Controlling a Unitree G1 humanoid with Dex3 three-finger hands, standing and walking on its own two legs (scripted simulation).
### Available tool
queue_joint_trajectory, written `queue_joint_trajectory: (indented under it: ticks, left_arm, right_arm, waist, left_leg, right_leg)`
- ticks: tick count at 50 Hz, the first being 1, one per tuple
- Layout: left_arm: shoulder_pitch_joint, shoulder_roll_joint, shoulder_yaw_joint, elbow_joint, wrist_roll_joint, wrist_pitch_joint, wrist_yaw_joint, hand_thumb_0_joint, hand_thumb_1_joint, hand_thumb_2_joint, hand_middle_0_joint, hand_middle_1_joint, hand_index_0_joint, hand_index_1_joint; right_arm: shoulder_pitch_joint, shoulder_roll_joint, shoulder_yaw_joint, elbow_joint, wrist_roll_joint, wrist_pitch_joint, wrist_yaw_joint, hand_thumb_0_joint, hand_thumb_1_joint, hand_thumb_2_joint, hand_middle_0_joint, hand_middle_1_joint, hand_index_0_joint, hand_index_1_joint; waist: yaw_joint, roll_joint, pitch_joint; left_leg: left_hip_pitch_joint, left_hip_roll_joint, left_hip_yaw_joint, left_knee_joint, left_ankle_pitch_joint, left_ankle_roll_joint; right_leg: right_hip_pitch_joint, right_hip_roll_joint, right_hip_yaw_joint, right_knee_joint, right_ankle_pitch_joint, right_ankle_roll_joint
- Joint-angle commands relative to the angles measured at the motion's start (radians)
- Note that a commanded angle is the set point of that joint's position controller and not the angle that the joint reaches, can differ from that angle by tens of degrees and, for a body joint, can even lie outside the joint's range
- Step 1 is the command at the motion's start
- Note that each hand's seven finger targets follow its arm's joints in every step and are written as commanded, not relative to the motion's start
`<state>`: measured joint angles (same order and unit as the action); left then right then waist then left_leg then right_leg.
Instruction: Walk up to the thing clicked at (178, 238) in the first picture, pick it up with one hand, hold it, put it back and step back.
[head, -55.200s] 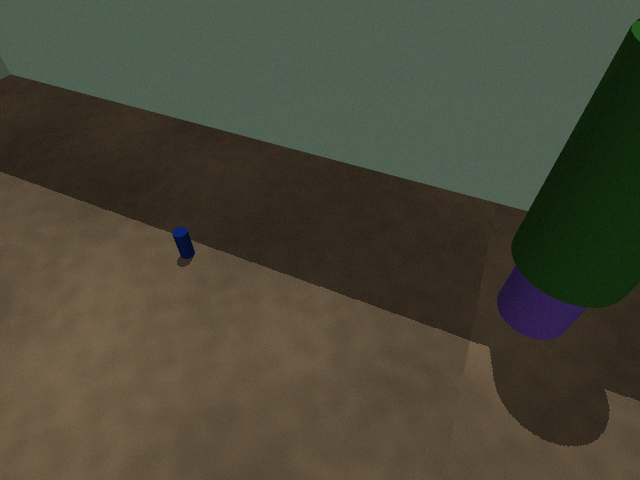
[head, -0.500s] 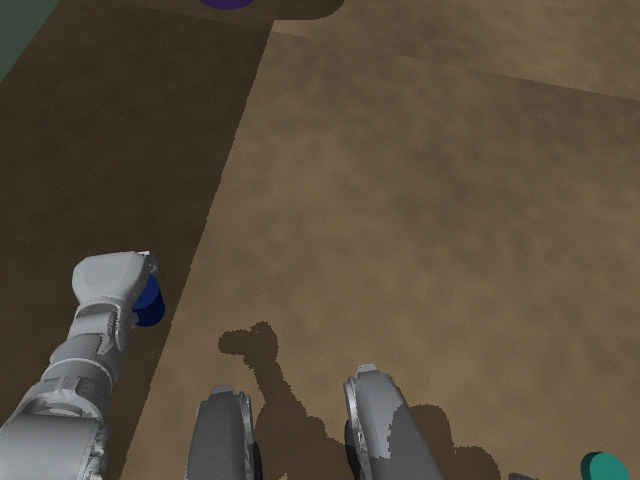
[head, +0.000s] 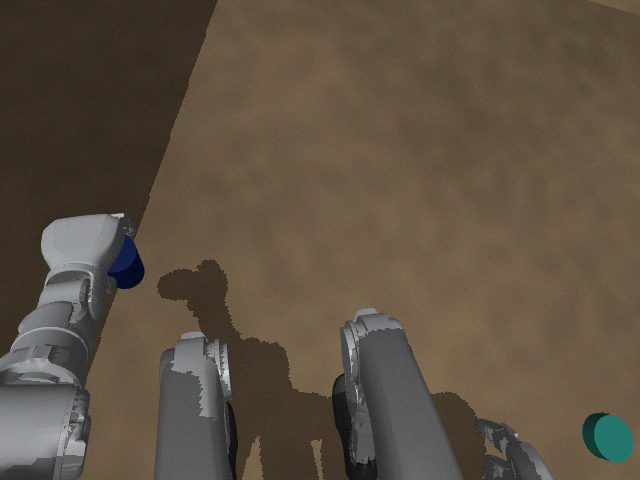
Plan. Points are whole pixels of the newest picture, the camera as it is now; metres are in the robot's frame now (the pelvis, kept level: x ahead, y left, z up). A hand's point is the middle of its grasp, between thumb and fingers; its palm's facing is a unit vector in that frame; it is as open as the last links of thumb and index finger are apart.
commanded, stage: crouch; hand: left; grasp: from above
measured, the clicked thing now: (120, 263) +0.44 +0.25 -0.24
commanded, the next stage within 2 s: lower in 0.62 s
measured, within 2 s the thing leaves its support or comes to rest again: rests again in 1.36 s
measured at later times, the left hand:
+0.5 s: hand (115, 271) +0.42 +0.25 -0.23, palm faces -0.45 -0.03 -0.89, open 8.5 cm
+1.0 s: hand (127, 277) +0.42 +0.24 -0.27, palm faces -0.48 -0.05 -0.88, open 8.5 cm
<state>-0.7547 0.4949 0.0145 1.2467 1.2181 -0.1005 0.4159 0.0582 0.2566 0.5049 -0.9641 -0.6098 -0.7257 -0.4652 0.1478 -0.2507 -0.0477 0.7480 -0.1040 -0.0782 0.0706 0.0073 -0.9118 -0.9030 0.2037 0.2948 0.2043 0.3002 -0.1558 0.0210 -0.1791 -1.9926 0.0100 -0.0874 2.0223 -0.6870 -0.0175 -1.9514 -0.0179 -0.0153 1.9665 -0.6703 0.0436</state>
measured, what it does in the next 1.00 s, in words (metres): lowers itself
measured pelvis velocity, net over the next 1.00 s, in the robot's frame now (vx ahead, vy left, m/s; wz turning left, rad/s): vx -0.02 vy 0.00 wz -0.03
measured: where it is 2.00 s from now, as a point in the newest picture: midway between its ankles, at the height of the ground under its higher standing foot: (290, 462)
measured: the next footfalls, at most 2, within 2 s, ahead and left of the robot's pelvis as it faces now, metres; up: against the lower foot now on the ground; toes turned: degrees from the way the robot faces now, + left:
none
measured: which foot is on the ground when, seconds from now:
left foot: down 0.00-1.00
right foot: down 0.00-1.00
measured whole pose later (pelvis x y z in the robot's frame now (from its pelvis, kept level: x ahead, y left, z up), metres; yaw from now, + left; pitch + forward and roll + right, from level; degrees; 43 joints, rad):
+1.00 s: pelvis -0.02 +0.00 -0.10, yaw -2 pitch +34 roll -6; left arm -0.90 0.59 0.05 1.46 1.24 -0.16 0.44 0.06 0.24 0.52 -0.98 -0.56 -0.73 -0.46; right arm 0.16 -0.27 0.00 0.79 -0.14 -0.09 0.13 0.01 -0.92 -0.91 0.20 0.30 0.20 0.30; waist -0.21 0.00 -0.09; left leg -2.25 0.00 -0.12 2.33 -0.68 -0.02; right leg -2.21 0.00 -0.02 2.26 -0.65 0.05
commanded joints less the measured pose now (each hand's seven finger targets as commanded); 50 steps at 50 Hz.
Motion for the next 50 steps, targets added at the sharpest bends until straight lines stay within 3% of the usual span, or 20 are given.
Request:
queue_joint_trajectory:
  ticks: [1,6,10,13,15,17,19,21,23,26,31,32,35,38,40,48,50]
  left_arm:
    - [-0.305,0.229,0.049,-0.143,-0.006,-0.002,0.049,0.000,0.609,0.686,-0.978,-0.659,-1.002,-0.636]
    - [-0.336,0.248,0.052,-0.125,-0.006,-0.005,0.051,0.000,0.579,0.642,-0.967,-0.620,-0.987,-0.600]
    - [-0.344,0.233,0.044,-0.100,-0.007,-0.010,0.046,0.000,0.572,0.679,-0.966,-0.640,-0.982,-0.624]
    - [-0.369,0.279,0.065,-0.123,-0.012,-0.017,0.048,0.000,0.566,0.666,-0.959,-0.642,-0.977,-0.625]
    - [-0.372,0.270,0.053,-0.097,-0.013,-0.020,0.045,0.000,0.566,0.669,-0.962,-0.643,-0.978,-0.628]
    - [-0.363,0.260,0.051,-0.052,-0.008,-0.020,0.043,0.000,0.574,0.647,-0.954,-0.653,-0.978,-0.629]
    - [-0.412,0.294,0.061,-0.098,-0.006,-0.026,0.046,0.000,0.549,0.644,-0.950,-0.625,-0.966,-0.610]
    - [-0.392,0.270,0.051,-0.072,-0.003,-0.025,0.046,0.000,0.557,0.636,-0.950,-0.626,-0.969,-0.607]
    - [-0.431,0.285,0.053,-0.079,0.000,-0.028,0.049,0.000,0.543,0.661,-0.949,-0.617,-0.960,-0.607]
    - [-0.440,0.279,0.045,-0.057,0.001,-0.025,0.049,0.000,0.525,0.662,-0.944,-0.612,-0.951,-0.605]
    - [-0.429,0.300,0.059,-0.037,0.001,-0.023,0.054,0.000,0.516,0.643,-0.947,-0.590,-0.952,-0.586]
    - [-0.442,0.281,0.046,-0.026,-0.002,-0.026,0.050,0.000,0.535,0.652,-0.955,-0.594,-0.960,-0.590]
    - [-0.449,0.315,0.056,-0.033,-0.001,-0.030,0.051,0.000,0.536,0.653,-0.964,-0.577,-0.965,-0.577]
    - [-0.469,0.300,0.050,-0.012,0.004,-0.035,0.049,0.000,0.513,0.700,-0.980,-0.551,-0.964,-0.568]
    - [-0.420,0.275,0.037,0.080,0.010,-0.034,0.046,0.000,0.500,0.666,-0.971,-0.547,-0.960,-0.559]
    - [-0.500,0.328,0.058,0.058,0.021,-0.074,0.072,0.000,0.560,0.668,-1.003,-0.563,-0.997,-0.571]
    - [-0.479,0.311,0.055,0.080,0.025,-0.077,0.081,0.000,0.574,0.647,-1.006,-0.565,-1.005,-0.567]
  right_arm:
    - [0.204,-0.205,-0.073,-0.030,0.001,-0.005,0.004,0.000,-0.913,-0.905,0.199,0.299,0.199,0.299]
    - [0.184,-0.211,-0.072,-0.028,0.000,-0.001,0.011,0.000,-0.916,-0.906,0.199,0.300,0.199,0.300]
    - [0.190,-0.214,-0.070,-0.023,-0.005,-0.003,0.016,0.000,-0.917,-0.907,0.199,0.300,0.199,0.300]
    - [0.189,-0.216,-0.067,-0.026,-0.004,0.000,0.019,0.000,-0.916,-0.907,0.199,0.300,0.199,0.300]
    - [0.184,-0.212,-0.065,-0.021,-0.005,0.001,0.021,0.000,-0.917,-0.907,0.199,0.300,0.199,0.300]
    - [0.191,-0.213,-0.062,-0.016,-0.009,-0.002,0.022,0.000,-0.919,-0.907,0.199,0.300,0.199,0.300]
    - [0.185,-0.219,-0.066,-0.013,-0.006,0.000,0.021,0.000,-0.918,-0.907,0.199,0.300,0.199,0.300]
    - [0.187,-0.220,-0.061,-0.015,-0.008,-0.002,0.024,0.000,-0.916,-0.907,0.199,0.300,0.199,0.300]
    - [0.183,-0.230,-0.060,-0.008,-0.006,0.000,0.024,0.000,-0.914,-0.906,0.199,0.300,0.199,0.300]
    - [0.191,-0.232,-0.055,-0.003,-0.008,-0.003,0.026,0.000,-0.916,-0.907,0.199,0.300,0.199,0.300]
    - [0.199,-0.229,-0.044,0.002,-0.011,-0.006,0.029,0.000,-0.920,-0.909,0.199,0.300,0.199,0.300]
    - [0.203,-0.235,-0.044,0.003,-0.012,-0.009,0.032,0.000,-0.918,-0.908,0.199,0.300,0.199,0.300]
    - [0.195,-0.230,-0.040,0.002,-0.007,-0.006,0.032,0.000,-0.918,-0.908,0.199,0.300,0.199,0.300]
    - [0.200,-0.242,-0.041,0.011,-0.010,-0.010,0.033,0.000,-0.913,-0.905,0.199,0.300,0.199,0.300]
    - [0.201,-0.241,-0.034,0.013,-0.012,-0.012,0.036,0.000,-0.917,-0.906,0.199,0.300,0.199,0.300]
    - [0.200,-0.246,-0.023,0.027,-0.028,-0.023,0.047,0.000,-0.916,-0.905,0.199,0.300,0.199,0.300]
    - [0.198,-0.244,-0.021,0.029,-0.033,-0.027,0.052,0.000,-0.917,-0.905,0.199,0.300,0.199,0.300]
  waist:
    - [-0.011,0.176,-0.677]
    - [-0.006,0.189,-0.651]
    - [-0.024,0.182,-0.627]
    - [-0.013,0.163,-0.666]
    - [-0.020,0.143,-0.643]
    - [-0.030,0.155,-0.601]
    - [-0.015,0.200,-0.639]
    - [-0.027,0.194,-0.614]
    - [-0.030,0.221,-0.615]
    - [-0.042,0.202,-0.607]
    - [-0.031,0.212,-0.600]
    - [-0.051,0.198,-0.596]
    - [-0.033,0.208,-0.603]
    - [-0.046,0.200,-0.574]
    - [-0.056,0.177,-0.512]
    - [-0.061,0.195,-0.572]
    - [-0.060,0.203,-0.556]
  left_leg:
    - [0.506,-0.016,0.068,-0.191,0.289,0.032]
    - [0.465,-0.014,0.072,-0.154,0.238,0.033]
    - [0.432,-0.015,0.070,-0.123,0.229,0.033]
    - [0.382,-0.018,0.083,-0.092,0.224,0.043]
    - [0.344,-0.018,0.086,-0.079,0.190,0.046]
    - [0.340,-0.018,0.081,-0.074,0.170,0.043]
    - [0.364,-0.018,0.076,-0.078,0.152,0.037]
    - [0.360,-0.018,0.066,-0.080,0.138,0.033]
    - [0.352,-0.019,0.063,-0.076,0.126,0.032]
    - [0.332,-0.021,0.065,-0.055,0.132,0.035]
    - [0.307,-0.023,0.078,-0.032,0.140,0.036]
    - [0.301,-0.022,0.071,-0.024,0.136,0.038]
    - [0.274,-0.026,0.082,-0.013,0.133,0.039]
    - [0.265,-0.023,0.071,-0.004,0.111,0.039]
    - [0.235,-0.027,0.070,0.001,0.095,0.038]
    - [0.195,-0.030,0.088,0.074,0.133,0.043]
    - [0.212,-0.028,0.082,0.073,0.124,0.038]
  right_leg:
    - [0.317,0.027,-0.070,-0.177,0.299,-0.076]
    - [0.253,0.034,-0.071,-0.143,0.256,-0.077]
    - [0.228,0.034,-0.077,-0.112,0.250,-0.076]
    - [0.267,0.039,-0.072,-0.104,0.259,-0.069]
    - [0.254,0.042,-0.072,-0.100,0.230,-0.068]
    - [0.212,0.038,-0.077,-0.087,0.205,-0.071]
    - [0.187,0.041,-0.082,-0.067,0.180,-0.080]
    - [0.163,0.038,-0.092,-0.052,0.165,-0.081]
    - [0.130,0.039,-0.095,-0.036,0.157,-0.085]
    - [0.121,0.038,-0.095,-0.025,0.166,-0.083]
    - [0.126,0.038,-0.092,-0.012,0.172,-0.083]
    - [0.115,0.037,-0.096,-0.003,0.172,-0.083]
    - [0.126,0.042,-0.093,0.001,0.163,-0.083]
    - [0.074,0.038,-0.099,0.016,0.149,-0.084]
    - [0.056,0.038,-0.103,0.022,0.132,-0.084]
    - [0.076,0.043,-0.102,0.066,0.167,-0.079]
    - [0.047,0.043,-0.111,0.079,0.153,-0.083]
